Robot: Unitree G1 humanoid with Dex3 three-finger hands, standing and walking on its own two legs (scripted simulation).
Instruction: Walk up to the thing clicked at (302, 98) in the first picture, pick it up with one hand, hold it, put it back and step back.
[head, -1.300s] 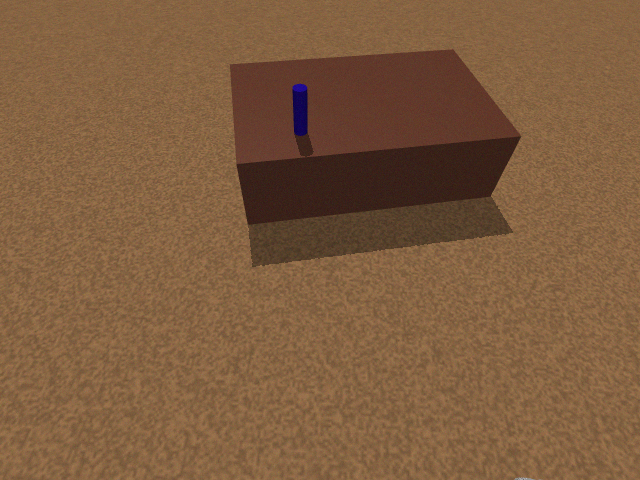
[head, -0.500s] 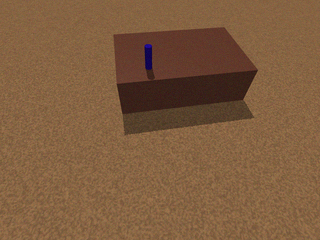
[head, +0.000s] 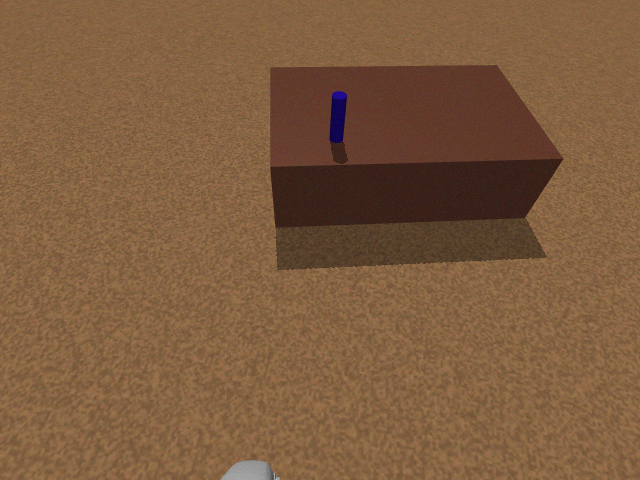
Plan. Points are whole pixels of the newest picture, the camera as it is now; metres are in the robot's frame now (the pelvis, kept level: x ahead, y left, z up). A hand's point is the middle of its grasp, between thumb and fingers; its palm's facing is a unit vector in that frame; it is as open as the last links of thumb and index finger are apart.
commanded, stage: walk up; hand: right
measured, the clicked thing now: (337, 118) +1.31 -0.03 -0.36
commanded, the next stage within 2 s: none
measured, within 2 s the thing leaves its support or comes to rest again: neither
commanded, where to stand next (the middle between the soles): +0.81 +0.11 m, yaw +9 degrees
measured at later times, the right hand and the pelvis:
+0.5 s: hand (465, 423) +0.22 -0.21 -0.16, palm faces -0.09 +0.93 -0.34, open 7.4 cm; pelvis +0.20 +0.05 -0.02, yaw +6 degrees
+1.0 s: hand (413, 233) +0.58 -0.17 -0.13, palm faces -0.23 +0.86 -0.45, open 7.4 cm; pelvis +0.41 +0.09 -0.03, yaw +11 degrees
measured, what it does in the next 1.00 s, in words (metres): walks ahead: left foot, then right foot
